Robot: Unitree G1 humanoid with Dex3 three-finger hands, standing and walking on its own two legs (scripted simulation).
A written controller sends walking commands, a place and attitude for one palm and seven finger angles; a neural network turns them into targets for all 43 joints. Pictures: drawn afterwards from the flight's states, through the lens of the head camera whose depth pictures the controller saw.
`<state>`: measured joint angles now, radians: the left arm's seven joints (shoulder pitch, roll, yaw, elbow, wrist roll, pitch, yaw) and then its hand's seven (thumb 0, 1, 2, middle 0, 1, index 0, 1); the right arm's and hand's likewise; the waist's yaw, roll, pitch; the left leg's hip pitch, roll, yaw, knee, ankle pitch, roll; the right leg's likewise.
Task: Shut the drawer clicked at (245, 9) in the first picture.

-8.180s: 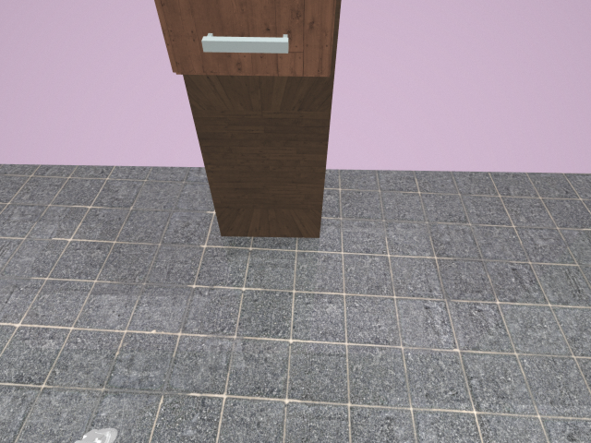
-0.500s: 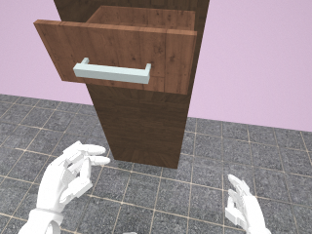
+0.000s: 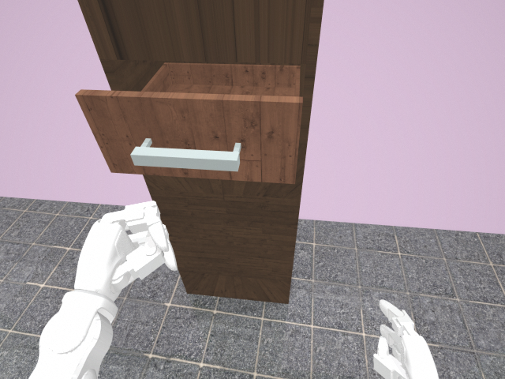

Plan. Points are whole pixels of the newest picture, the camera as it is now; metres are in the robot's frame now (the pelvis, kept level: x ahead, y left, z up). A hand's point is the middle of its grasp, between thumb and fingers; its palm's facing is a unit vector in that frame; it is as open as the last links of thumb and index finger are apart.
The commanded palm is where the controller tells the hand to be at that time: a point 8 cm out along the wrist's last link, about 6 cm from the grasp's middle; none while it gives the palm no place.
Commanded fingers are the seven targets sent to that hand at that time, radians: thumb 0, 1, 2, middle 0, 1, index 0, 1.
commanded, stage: raise the hand and make a fist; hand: left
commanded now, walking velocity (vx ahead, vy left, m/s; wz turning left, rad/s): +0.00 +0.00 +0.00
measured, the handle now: (188, 151) +0.45 +0.17 +0.15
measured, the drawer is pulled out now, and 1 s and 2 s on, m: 0.14 0.14 0.14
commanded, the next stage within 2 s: bring the fist close to the handle in 0.76 s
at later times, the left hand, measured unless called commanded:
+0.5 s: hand (154, 172) +0.27 +0.14 +0.26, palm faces -0.01 -1.00 -0.06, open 3.3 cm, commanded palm +0.23 +0.18 +0.25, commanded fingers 0.00 0.90 0.90 -1.40 -1.60 -1.40 -1.60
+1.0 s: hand (163, 179) +0.28 +0.14 +0.23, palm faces -0.01 -1.00 -0.04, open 3.3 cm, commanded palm +0.25 +0.19 +0.23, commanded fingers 0.00 0.90 0.90 -1.40 -1.60 -1.40 -1.60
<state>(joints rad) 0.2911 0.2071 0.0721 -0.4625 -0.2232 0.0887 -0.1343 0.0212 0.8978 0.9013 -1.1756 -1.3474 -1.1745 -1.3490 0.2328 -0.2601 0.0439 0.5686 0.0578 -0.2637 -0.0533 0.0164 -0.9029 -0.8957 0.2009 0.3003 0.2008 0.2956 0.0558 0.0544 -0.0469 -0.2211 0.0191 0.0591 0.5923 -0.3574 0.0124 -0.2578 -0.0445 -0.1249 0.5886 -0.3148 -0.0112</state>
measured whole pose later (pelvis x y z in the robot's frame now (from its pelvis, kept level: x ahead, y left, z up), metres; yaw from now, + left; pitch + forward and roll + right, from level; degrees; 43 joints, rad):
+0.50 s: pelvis -0.02 -0.01 +0.01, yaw +0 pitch -5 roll +1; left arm -0.24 0.24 0.18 -0.33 -0.26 0.56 -0.12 0.02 0.90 0.90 -1.40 -1.59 -1.40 -1.60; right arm 0.09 -0.24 0.12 0.63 0.08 -0.09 -0.04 0.02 -0.90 -0.90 0.20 0.30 0.20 0.30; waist 0.08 0.07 -0.04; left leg -0.09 0.01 0.06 0.44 -0.26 0.01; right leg -0.14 -0.04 -0.12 0.47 -0.24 -0.02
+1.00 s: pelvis -0.02 -0.01 +0.01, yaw +0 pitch -5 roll +0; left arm -0.22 0.25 0.19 -0.24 -0.27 0.52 -0.12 0.02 0.90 0.90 -1.41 -1.60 -1.40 -1.60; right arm 0.11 -0.25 0.10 0.64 0.08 -0.10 -0.06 0.02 -0.90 -0.90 0.20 0.30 0.20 0.30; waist 0.06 0.07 -0.02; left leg -0.09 0.02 0.06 0.44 -0.26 0.00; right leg -0.14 -0.03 -0.12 0.46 -0.24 -0.03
